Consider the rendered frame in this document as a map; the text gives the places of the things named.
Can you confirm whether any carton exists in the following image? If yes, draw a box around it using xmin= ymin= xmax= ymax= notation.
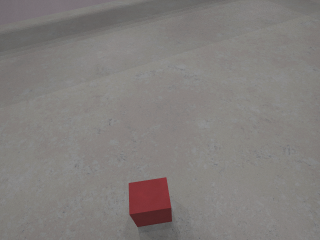
xmin=128 ymin=177 xmax=172 ymax=227

